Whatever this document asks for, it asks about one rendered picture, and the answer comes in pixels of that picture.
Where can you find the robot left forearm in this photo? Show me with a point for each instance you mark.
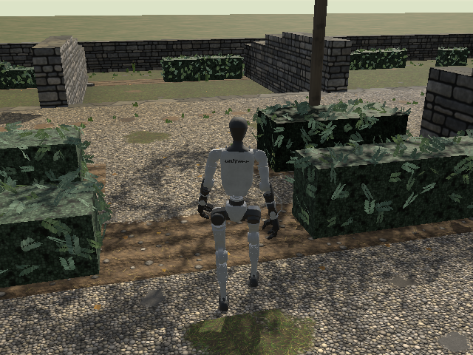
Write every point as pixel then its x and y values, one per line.
pixel 204 193

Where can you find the left robot hand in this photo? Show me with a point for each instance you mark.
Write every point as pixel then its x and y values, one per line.
pixel 208 207

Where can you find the robot right forearm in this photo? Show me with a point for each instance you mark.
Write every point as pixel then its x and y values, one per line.
pixel 270 203

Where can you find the right robot hand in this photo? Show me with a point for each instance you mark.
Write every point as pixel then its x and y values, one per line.
pixel 274 229

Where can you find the right robot upper arm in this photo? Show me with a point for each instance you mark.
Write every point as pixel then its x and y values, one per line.
pixel 263 168

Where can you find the left robot upper arm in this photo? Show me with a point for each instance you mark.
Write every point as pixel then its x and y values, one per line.
pixel 214 155

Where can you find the robot torso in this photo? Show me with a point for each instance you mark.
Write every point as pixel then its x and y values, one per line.
pixel 237 178

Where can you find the left robot thigh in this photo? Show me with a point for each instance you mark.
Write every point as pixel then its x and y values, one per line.
pixel 218 224

